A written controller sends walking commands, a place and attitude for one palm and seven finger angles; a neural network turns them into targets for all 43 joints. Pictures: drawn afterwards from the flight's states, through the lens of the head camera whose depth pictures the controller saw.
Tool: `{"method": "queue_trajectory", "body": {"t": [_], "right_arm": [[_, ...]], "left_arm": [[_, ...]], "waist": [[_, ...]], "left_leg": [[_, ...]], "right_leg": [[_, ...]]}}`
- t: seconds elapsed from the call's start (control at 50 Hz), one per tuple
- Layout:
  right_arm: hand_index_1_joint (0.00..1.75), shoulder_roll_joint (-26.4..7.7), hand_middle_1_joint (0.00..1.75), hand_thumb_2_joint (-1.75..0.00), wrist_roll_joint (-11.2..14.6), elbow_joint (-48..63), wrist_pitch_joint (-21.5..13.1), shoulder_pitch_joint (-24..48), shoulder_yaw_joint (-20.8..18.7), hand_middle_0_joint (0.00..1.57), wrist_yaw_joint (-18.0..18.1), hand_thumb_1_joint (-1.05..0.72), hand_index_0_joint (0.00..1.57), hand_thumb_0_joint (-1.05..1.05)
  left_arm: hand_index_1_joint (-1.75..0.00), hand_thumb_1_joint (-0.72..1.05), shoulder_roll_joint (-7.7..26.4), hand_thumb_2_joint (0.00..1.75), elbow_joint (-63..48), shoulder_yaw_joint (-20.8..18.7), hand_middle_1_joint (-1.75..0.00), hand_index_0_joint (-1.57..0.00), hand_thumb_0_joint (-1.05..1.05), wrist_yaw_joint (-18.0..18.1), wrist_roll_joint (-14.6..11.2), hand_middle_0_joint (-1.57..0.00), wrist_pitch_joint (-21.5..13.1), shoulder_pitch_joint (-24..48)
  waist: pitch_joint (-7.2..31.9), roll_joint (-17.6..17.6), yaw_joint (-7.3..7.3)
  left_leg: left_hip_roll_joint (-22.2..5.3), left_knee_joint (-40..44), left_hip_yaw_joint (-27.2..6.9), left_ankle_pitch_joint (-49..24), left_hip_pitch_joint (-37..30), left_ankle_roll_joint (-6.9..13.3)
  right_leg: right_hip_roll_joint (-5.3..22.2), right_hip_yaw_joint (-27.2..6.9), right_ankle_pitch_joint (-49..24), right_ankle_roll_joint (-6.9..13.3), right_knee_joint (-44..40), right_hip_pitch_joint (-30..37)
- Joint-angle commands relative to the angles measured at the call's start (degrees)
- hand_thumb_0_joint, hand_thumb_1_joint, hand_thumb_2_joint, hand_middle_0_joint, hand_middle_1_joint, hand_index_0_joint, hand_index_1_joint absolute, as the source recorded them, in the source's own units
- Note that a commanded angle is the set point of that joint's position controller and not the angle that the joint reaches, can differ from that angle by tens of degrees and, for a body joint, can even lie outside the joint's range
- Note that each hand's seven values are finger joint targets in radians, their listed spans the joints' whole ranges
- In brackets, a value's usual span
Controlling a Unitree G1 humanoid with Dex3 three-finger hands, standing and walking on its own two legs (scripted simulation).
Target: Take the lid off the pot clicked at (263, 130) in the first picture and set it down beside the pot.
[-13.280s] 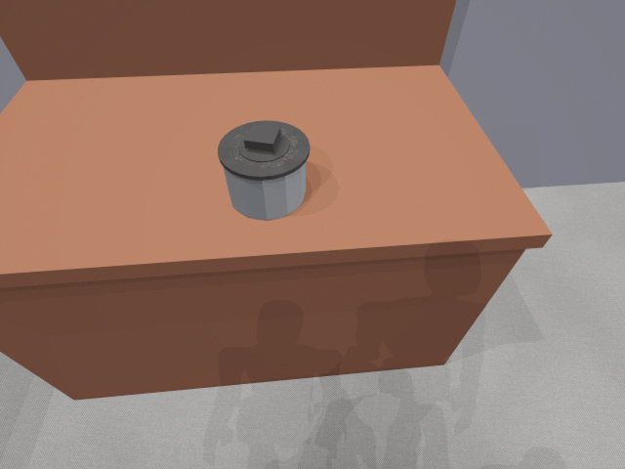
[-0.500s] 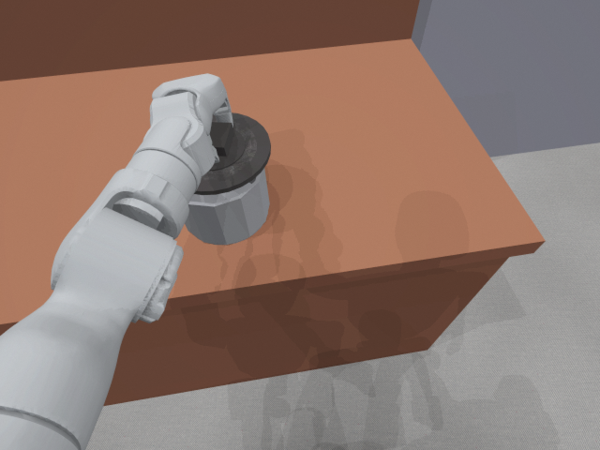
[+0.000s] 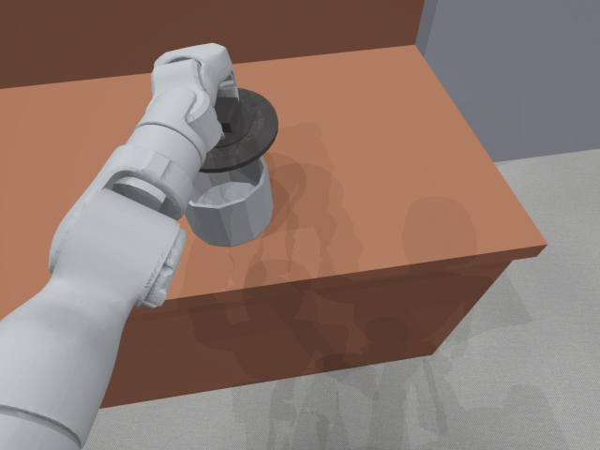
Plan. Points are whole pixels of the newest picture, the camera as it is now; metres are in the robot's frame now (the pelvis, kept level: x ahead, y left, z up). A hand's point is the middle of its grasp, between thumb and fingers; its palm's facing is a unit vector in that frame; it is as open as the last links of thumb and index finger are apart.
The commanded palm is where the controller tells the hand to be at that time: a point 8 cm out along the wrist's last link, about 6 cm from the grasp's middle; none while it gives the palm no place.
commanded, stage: lift the lid straight up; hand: left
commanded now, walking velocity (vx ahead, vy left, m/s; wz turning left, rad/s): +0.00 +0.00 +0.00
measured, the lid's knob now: (216, 114) +0.54 +0.06 +0.16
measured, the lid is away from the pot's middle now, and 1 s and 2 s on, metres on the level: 0.02 0.02 0.12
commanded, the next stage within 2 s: move the lid sideways beside the pot in 0.80 s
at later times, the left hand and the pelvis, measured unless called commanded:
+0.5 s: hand (189, 88) +0.51 +0.08 +0.22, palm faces -0.29 -0.10 -0.95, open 8.7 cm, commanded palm +0.53 +0.08 +0.29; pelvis +0.00 +0.00 +0.00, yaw +0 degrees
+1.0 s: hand (192, 76) +0.52 +0.07 +0.23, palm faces -0.27 -0.10 -0.96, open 8.7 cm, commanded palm +0.53 +0.09 +0.30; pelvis +0.00 +0.01 +0.00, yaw +0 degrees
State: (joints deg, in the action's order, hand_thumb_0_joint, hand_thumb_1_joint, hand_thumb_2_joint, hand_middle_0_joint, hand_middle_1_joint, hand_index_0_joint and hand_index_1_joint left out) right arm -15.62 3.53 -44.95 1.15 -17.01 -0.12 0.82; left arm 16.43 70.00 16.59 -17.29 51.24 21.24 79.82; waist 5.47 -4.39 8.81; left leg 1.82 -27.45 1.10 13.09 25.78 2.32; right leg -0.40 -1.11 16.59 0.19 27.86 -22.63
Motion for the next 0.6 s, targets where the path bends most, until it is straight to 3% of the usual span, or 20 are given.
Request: {"method": "queue_trajectory", "body": {"t": [0.0,0.02,0.08,0.1,0.12,0.2,0.26,0.3,0.34,0.4,0.42,0.48,0.5,0.54,0.58], "right_arm": [[0.3,-8.2,0.3,-0.9,-0.1,4.7,-1.4,-2.1,-2.5,0.2,0.2,-0.9,0.2,0.0],[0.3,-8.3,0.3,-0.9,-0.4,5.0,-1.5,-2.0,-2.5,0.2,0.2,-0.9,0.2,0.0],[0.3,-8.5,0.3,-0.9,0.1,4.7,-1.1,-1.9,-2.1,0.2,0.6,-0.9,0.2,0.0],[0.3,-8.5,0.3,-0.9,0.0,5.0,-1.3,-1.8,-2.1,0.2,0.8,-0.9,0.2,0.0],[0.3,-8.7,0.3,-0.9,-0.2,5.0,-1.4,-1.9,-2.0,0.2,0.9,-0.9,0.2,0.0],[0.3,-8.1,0.3,-0.9,-0.1,5.7,-2.1,-2.1,-2.2,0.2,1.0,-0.9,0.2,0.0],[0.3,-8.5,0.3,-0.9,0.0,5.2,-1.8,-1.9,-2.2,0.2,0.8,-0.9,0.2,0.0],[0.3,-8.5,0.3,-0.9,-0.1,5.8,-2.1,-1.6,-2.1,0.2,1.0,-0.9,0.2,0.0],[0.3,-8.8,0.3,-0.9,0.2,4.9,-1.9,-1.9,-2.0,0.2,1.0,-0.9,0.2,0.0],[0.3,-8.3,0.3,-0.9,-0.3,5.6,-3.2,-2.2,-2.3,0.2,1.1,-0.9,0.2,0.0],[0.3,-8.5,0.3,-0.9,-0.2,5.1,-3.0,-2.2,-2.2,0.2,1.0,-0.9,0.2,0.0],[0.3,-8.8,0.3,-0.9,0.1,4.4,-2.8,-2.5,-2.1,0.2,0.8,-0.9,0.2,0.0],[0.3,-8.8,0.3,-0.9,0.0,4.5,-3.1,-2.5,-2.1,0.2,0.9,-0.9,0.2,0.0],[0.3,-9.0,0.3,-0.9,-0.3,4.5,-3.5,-2.5,-2.0,0.2,1.0,-0.9,0.2,0.0],[0.3,-8.5,0.3,-0.9,-0.4,4.6,-4.2,-2.6,-2.0,0.2,1.1,-0.9,0.2,0.0]], "left_arm": [[-1.05,0.52,11.3,1.05,-12.7,-0.2,-1.13,-0.75,0.0,2.4,2.5,-0.88,0.9,40.0],[-1.05,0.52,14.4,1.05,-13.7,-2.2,-1.13,-0.75,0.0,2.4,2.8,-0.88,0.8,40.6],[-1.05,0.52,12.9,1.05,-9.7,-0.6,-1.13,-0.75,0.0,1.4,2.9,-0.88,2.0,39.8],[-1.05,0.52,13.3,1.05,-10.4,-1.2,-1.13,-0.75,0.0,1.0,2.6,-0.88,1.6,39.9],[-1.05,0.52,16.2,1.05,-11.7,-2.7,-1.13,-0.75,0.0,0.9,3.0,-0.88,1.4,41.7],[-1.05,0.52,14.2,1.05,-14.0,-0.8,-1.13,-0.75,0.0,-0.2,3.6,-0.88,0.5,42.6],[-1.05,0.52,13.9,1.05,-10.1,-0.8,-1.13,-0.75,0.0,-0.5,3.6,-0.88,1.6,41.2],[-1.05,0.52,14.2,1.05,-11.9,-1.1,-1.13,-0.75,0.0,-1.0,2.8,-0.88,1.1,42.6],[-1.05,0.52,12.7,1.05,-10.4,0.3,-1.13,-0.75,0.0,-1.3,3.3,-0.88,1.7,43.3],[-1.05,0.52,13.0,1.05,-15.2,0.0,-1.13,-0.75,0.0,-1.9,3.0,-0.88,0.4,46.7],[-1.05,0.52,14.5,1.05,-13.6,-0.6,-1.13,-0.75,0.0,-2.1,3.7,-0.88,0.6,45.9],[-1.05,0.52,11.4,1.05,-10.4,1.1,-1.13,-0.75,0.0,-2.2,3.5,-0.88,1.7,45.7],[-1.05,0.52,10.7,1.05,-11.3,1.1,-1.13,-0.75,0.0,-2.4,2.9,-0.88,1.4,46.3],[-1.05,0.52,13.9,1.05,-13.0,-0.3,-1.13,-0.75,0.0,-2.4,3.4,-0.88,1.3,49.0],[-1.05,0.52,13.7,1.05,-13.6,0.0,-1.13,-0.75,0.0,-2.5,3.8,-0.88,1.1,50.2]], "waist": [[26.7,6.3,1.06],[28.2,5.9,0.74],[25.0,8.3,1.43],[25.7,8.0,1.2],[26.2,7.9,1.15],[28.3,6.3,1.03],[24.8,6.5,1.23],[26.5,6.2,1.02],[24.3,6.3,1.81],[28.2,4.4,1.26],[27.8,4.3,1.34],[24.4,5.8,1.8],[25.1,5.0,1.63],[27.3,4.8,1.61],[28.4,4.0,1.53]], "left_leg": [[0.9,-1.5,-2.3,-22.9,-21.3,2.3],[1.2,-1.6,-2.3,-22.4,-22.0,2.3],[1.3,-0.8,-2.0,-19.3,-19.6,2.4],[1.4,-1.0,-1.6,-19.5,-19.4,2.7],[1.3,-0.8,-1.9,-19.5,-19.8,2.6],[1.1,-1.2,-2.3,-23.3,-22.6,2.6],[1.2,-0.7,-2.4,-20.5,-21.8,2.3],[1.4,-0.7,-2.1,-20.5,-21.6,2.5],[1.1,-0.3,-2.5,-18.9,-21.8,2.4],[1.1,-1.2,-3.1,-23.3,-24.9,2.4],[1.0,-1.3,-3.4,-23.0,-24.9,2.2],[0.9,-0.5,-3.6,-21.0,-23.6,2.0],[0.8,-0.5,-3.4,-21.9,-24.0,2.2],[1.1,-0.7,-3.6,-21.2,-24.5,2.1],[1.1,-0.9,-3.9,-22.5,-25.6,2.0]], "right_leg": [[-1.5,2.2,-30.0,1.0,-1.5,3.2],[-1.6,1.8,-30.4,0.9,-1.5,4.4],[-1.6,2.0,-28.8,0.7,-2.0,3.9],[-1.2,1.7,-29.7,0.8,-2.4,4.6],[-1.3,1.7,-30.3,0.7,-2.1,5.4],[-1.3,1.6,-31.5,0.9,-2.2,5.2],[-1.7,2.1,-27.8,0.8,-2.7,2.9],[-1.3,1.6,-29.4,0.9,-2.9,4.7],[-1.6,2.2,-26.9,0.8,-3.0,2.4],[-1.5,1.9,-29.1,1.1,-2.9,3.1],[-1.7,1.9,-28.4,1.0,-2.6,2.8],[-2.0,2.7,-25.7,1.0,-3.1,0.7],[-1.7,2.5,-26.4,1.1,-3.4,0.9],[-1.8,2.2,-27.0,1.0,-3.0,2.4],[-1.8,2.1,-27.4,1.1,-2.8,2.3]]}}
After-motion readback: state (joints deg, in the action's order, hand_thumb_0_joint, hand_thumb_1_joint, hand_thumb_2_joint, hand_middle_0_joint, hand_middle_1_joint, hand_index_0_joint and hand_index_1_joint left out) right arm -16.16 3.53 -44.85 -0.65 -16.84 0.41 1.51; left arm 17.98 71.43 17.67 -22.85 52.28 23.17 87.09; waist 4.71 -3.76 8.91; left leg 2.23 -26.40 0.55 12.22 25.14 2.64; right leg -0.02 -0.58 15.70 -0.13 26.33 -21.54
